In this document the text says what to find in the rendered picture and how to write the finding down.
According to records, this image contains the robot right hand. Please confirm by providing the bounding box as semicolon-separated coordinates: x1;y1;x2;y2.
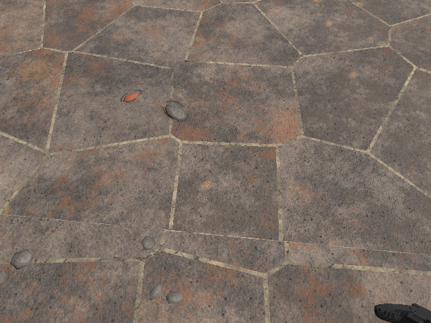
374;303;431;323

